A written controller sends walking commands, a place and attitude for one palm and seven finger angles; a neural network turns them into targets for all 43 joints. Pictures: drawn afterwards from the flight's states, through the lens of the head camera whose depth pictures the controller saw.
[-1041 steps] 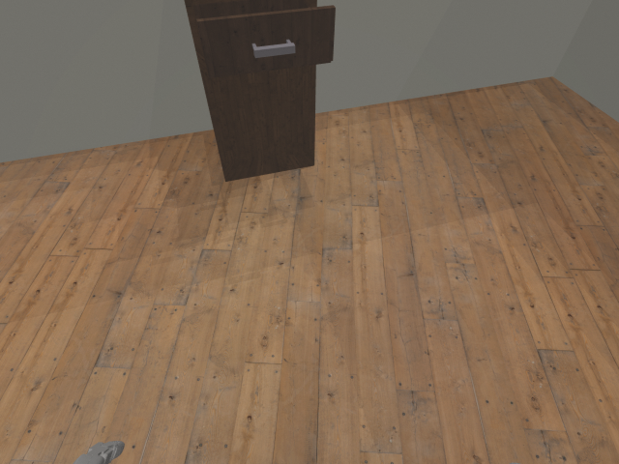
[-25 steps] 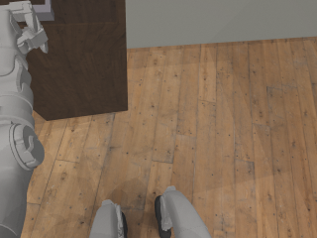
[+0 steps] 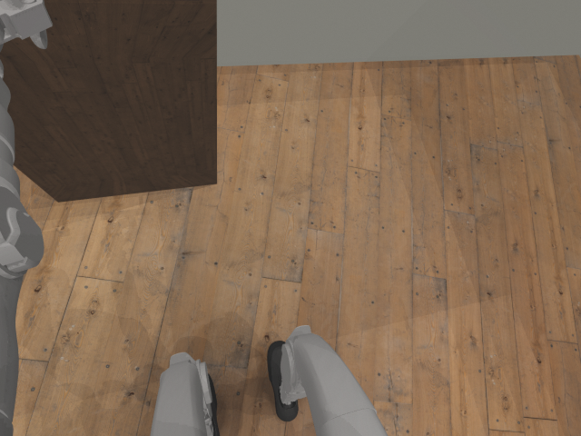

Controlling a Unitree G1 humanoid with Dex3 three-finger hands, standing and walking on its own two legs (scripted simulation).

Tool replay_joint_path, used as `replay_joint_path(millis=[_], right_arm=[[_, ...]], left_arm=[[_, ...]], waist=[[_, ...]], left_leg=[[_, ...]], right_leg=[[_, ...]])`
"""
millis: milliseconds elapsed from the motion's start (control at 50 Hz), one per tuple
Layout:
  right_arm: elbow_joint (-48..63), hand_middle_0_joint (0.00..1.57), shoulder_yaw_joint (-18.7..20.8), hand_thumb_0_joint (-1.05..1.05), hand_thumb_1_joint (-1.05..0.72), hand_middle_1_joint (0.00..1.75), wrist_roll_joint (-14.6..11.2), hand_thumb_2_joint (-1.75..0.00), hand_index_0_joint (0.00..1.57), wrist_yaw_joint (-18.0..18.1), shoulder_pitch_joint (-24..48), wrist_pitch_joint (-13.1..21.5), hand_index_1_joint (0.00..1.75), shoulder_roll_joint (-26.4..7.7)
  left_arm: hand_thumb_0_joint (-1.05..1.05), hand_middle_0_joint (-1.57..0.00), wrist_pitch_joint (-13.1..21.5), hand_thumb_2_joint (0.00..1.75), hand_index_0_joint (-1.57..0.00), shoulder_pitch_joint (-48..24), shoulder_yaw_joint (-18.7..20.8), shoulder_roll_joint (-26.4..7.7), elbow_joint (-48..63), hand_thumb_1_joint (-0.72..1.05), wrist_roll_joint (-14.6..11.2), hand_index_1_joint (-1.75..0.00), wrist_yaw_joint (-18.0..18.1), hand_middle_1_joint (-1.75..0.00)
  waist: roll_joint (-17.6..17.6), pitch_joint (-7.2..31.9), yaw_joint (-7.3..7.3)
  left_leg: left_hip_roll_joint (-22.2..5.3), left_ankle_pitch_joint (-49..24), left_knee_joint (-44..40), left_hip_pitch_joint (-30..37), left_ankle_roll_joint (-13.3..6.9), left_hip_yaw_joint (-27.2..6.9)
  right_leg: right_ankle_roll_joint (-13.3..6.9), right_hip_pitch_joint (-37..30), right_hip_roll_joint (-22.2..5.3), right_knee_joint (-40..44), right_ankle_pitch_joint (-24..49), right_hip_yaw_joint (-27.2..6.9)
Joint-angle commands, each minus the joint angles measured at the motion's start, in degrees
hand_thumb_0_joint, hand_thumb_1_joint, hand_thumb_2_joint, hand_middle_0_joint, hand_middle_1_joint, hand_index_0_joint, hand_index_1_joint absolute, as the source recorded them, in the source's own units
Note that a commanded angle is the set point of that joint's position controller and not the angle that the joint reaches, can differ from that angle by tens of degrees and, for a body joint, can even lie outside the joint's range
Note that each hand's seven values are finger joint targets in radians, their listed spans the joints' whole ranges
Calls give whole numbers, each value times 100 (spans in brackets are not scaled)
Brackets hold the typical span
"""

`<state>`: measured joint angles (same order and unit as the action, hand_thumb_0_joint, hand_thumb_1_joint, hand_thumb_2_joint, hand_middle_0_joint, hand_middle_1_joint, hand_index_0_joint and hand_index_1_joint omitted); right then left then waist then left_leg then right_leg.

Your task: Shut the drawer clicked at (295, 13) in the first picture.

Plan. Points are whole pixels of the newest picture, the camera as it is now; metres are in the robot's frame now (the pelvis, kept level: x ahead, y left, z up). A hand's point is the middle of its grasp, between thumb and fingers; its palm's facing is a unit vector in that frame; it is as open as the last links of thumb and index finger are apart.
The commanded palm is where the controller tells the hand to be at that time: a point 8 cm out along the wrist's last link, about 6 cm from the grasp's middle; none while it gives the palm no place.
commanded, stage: pull the fist back off the drawer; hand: left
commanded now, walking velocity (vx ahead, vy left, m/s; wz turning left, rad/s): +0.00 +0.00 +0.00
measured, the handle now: out of the picture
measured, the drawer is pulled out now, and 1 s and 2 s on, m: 0.00 0.00 0.00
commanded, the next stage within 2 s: draw the hand back to the body in 0.64 s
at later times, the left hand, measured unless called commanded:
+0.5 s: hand (43, 7) +0.60 +0.17 +0.09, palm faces +0.05 -1.00 -0.02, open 3.3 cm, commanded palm +0.57 +0.20 +0.09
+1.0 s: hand (10, 49) +0.53 +0.19 +0.11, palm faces +0.03 -1.00 -0.03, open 3.2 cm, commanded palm +0.48 +0.23 +0.13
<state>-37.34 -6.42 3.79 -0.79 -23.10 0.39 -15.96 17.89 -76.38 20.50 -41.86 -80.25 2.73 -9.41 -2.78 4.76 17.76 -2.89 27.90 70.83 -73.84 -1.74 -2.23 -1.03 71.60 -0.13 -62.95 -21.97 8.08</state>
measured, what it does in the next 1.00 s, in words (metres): rises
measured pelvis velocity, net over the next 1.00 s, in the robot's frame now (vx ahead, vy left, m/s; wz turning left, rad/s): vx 0.07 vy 0.01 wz -0.02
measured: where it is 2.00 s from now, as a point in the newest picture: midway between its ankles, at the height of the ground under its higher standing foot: (246, 410)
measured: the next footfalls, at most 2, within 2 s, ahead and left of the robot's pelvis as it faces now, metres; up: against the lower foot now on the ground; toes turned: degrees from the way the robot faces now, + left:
none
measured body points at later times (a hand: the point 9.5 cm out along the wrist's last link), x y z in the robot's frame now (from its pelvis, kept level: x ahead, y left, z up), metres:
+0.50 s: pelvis +0.01 +0.01 +0.01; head +0.20 +0.03 +0.42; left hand +0.59 +0.23 +0.09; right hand -0.05 -0.23 -0.08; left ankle +0.03 +0.10 -0.63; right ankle +0.06 -0.12 -0.63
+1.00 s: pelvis +0.07 +0.01 +0.06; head +0.20 +0.02 +0.49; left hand +0.52 +0.24 +0.12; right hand +0.10 -0.25 -0.06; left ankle +0.03 +0.10 -0.63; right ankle +0.06 -0.12 -0.63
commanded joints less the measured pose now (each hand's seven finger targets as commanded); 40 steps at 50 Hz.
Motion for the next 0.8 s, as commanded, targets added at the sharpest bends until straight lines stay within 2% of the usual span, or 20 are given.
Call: replay_joint_path(millis=[0, 40, 80, 140, 180, 240, 260, 300, 380, 420, 440, 480, 500, 540, 560, 620, 640, 680, 720, 780], right_arm=[[-6, 20, 406, 0, -90, 30, 19, -90, 20, 78, -1519, 81, 30, -1229], [5, 20, 412, 0, -90, 30, 31, -90, 20, 51, -1523, 103, 30, -1217], [60, 20, 410, 0, -90, 30, 37, -90, 20, 40, -1562, 93, 30, -1242], [97, 20, 422, 0, -90, 30, 35, -90, 20, 6, -1574, 77, 30, -1221], [116, 20, 432, 0, -90, 30, 53, -90, 20, -26, -1604, 57, 30, -1234], [180, 20, 474, 0, -90, 30, 43, -90, 20, -80, -1580, 11, 30, -1207], [165, 20, 483, 0, -90, 30, 52, -90, 20, -89, -1592, -3, 30, -1209], [213, 20, 487, 0, -90, 30, 28, -90, 20, -95, -1561, -52, 30, -1219], [288, 20, 549, 0, -90, 30, 7, -90, 20, -144, -1507, -109, 30, -1172], [324, 20, 574, 0, -90, 30, 2, -90, 20, -144, -1502, -164, 30, -1165], [377, 20, 591, 0, -90, 30, -9, -90, 20, -154, -1476, -195, 30, -1137], [371, 20, 632, 0, -90, 30, -18, -90, 20, -190, -1437, -243, 30, -1088], [379, 20, 656, 0, -90, 30, -23, -90, 20, -188, -1443, -285, 30, -1099], [408, 20, 676, 0, -90, 30, -55, -90, 20, -169, -1375, -341, 30, -1087], [390, 20, 674, 0, -90, 30, -46, -90, 20, -153, -1380, -349, 30, -1076], [409, 20, 706, 0, -90, 30, -46, -90, 20, -138, -1331, -387, 30, -1030], [395, 20, 711, 0, -90, 30, -50, -90, 20, -134, -1301, -396, 30, -999], [365, 20, 736, 0, -90, 30, -50, -90, 20, -140, -1293, -431, 30, -993], [342, 20, 753, 0, -90, 30, -52, -90, 20, -120, -1283, -483, 30, -1002], [646, 20, 833, 0, -90, 30, -124, -90, 20, -158, -1217, -571, 30, -980]], left_arm=[[0, -140, 380, 90, -140, -3711, 72, -1035, 1546, 90, -57, -160, 177, -160], [0, -140, 334, 90, -140, -3738, 29, -914, 1575, 90, -70, -160, 190, -160], [0, -140, 336, 90, -140, -3765, 225, -1202, 1644, 90, -13, -160, 210, -160], [0, -140, 278, 90, -140, -3644, 211, -1102, 1569, 90, 4, -160, 213, -160], [0, -140, 305, 90, -140, -3541, 316, -1166, 1701, 90, 12, -160, 206, -160], [0, -140, 303, 90, -140, -3109, 328, -952, 1774, 90, -47, -160, 189, -160], [0, -140, 315, 90, -140, -3018, 367, -921, 1766, 90, -78, -160, 182, -160], [0, -140, 328, 90, -140, -2780, 479, -1054, 1895, 90, -84, -160, 174, -160], [0, -140, 400, 90, -140, -2182, 455, -750, 2114, 90, -135, -160, 212, -160], [0, -140, 458, 90, -140, -1858, 700, -935, 2305, 90, -201, -160, 231, -160], [0, -140, 485, 90, -140, -1608, 602, -753, 2358, 90, -211, -160, 215, -160], [0, -140, 546, 90, -140, -1239, 372, -297, 2435, 90, -259, -160, 189, -160], [0, -140, 542, 90, -140, -983, 489, -339, 2385, 90, -301, -160, 198, -160], [0, -140, 551, 90, -140, -806, 545, -314, 2396, 90, -407, -160, 195, -160], [0, -140, 603, 90, -140, -893, 585, -338, 2456, 90, -429, -160, 210, -160], [0, -140, 782, 90, -140, -787, 632, -349, 2589, 90, -418, -160, 236, -160], [0, -140, 834, 90, -140, -788, 474, -178, 2582, 90, -403, -160, 221, -160], [0, -140, 931, 90, -140, -676, 361, -4, 2559, 90, -419, -160, 170, -160], [0, -140, 953, 90, -140, -664, 340, 42, 2534, 90, -476, -160, 116, -160], [0, -140, 948, 90, -140, 620, 679, -144, 3481, 90, -687, -160, -15, -160]], waist=[[-1732, 3212, 528], [-1706, 3159, 540], [-1723, 3386, 484], [-1560, 3252, 447], [-1746, 3431, 342], [-1615, 3496, 217], [-1574, 3463, 226], [-1475, 3411, 95], [-1469, 3491, -63], [-1263, 3526, -196], [-1245, 3585, -267], [-1273, 3503, -296], [-1006, 3387, -348], [-732, 3209, -361], [-722, 3154, -336], [-678, 3194, -401], [-709, 3105, -353], [-925, 3124, -373], [-807, 3126, -361], [-1219, 4194, -920]], left_leg=[[11, -1010, -898, 2732, -47, -530], [23, -903, -906, 2660, -58, -515], [33, -938, -878, 2691, -53, -529], [45, -845, -904, 2547, -64, -517], [28, -981, -950, 2826, -18, -589], [20, -1086, -991, 2965, -8, -575], [15, -1158, -1024, 3045, -6, -598], [-4, -1141, -1094, 3020, 8, -584], [0, -1431, -1184, 3326, 30, -523], [-1, -1750, -1206, 3315, 23, -433], [12, -1896, -1241, 3387, 36, -396], [-2, -2187, -1274, 3667, 72, -385], [-4, -2232, -1294, 3564, 60, -351], [34, -2174, -1325, 3315, 10, -211], [45, -2266, -1321, 3299, -2, -201], [77, -2427, -1291, 3318, 4, -121], [75, -2510, -1309, 3388, 18, -127], [68, -2818, -1279, 3692, 63, -140], [55, -3017, -1267, 3762, 77, -162], [64, -4369, -1442, 4707, 181, -120]], right_leg=[[1, -1011, 253, 726, 156, -481], [3, -1017, 251, 749, 101, -485], [-6, -1081, 257, 700, 114, -486], [-3, -1162, 258, 741, 63, -496], [-31, -1081, 257, 674, 139, -437], [-28, -1191, 269, 723, 197, -445], [-34, -1185, 271, 732, 240, -423], [-29, -1291, 267, 739, 222, -415], [-37, -1443, 273, 805, 392, -419], [-28, -1810, 287, 855, 621, -443], [-33, -1941, 290, 868, 728, -450], [-42, -1861, 286, 880, 902, -409], [-34, -2001, 296, 909, 978, -409], [-7, -2315, 300, 991, 1143, -478], [-7, -2356, 300, 976, 1272, -493], [2, -2549, 287, 956, 1516, -548], [1, -2506, 280, 957, 1571, -533], [-19, -2363, 286, 932, 1686, -524], [-12, -2391, 280, 920, 1804, -512], [-46, -3230, 299, 995, 2635, -524]])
